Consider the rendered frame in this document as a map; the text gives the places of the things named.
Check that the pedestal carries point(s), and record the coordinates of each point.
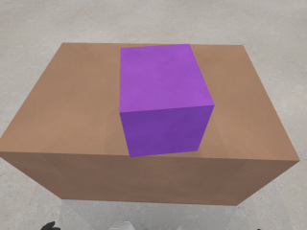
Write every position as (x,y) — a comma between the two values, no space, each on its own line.
(68,135)

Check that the carton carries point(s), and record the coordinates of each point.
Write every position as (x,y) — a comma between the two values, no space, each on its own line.
(164,102)

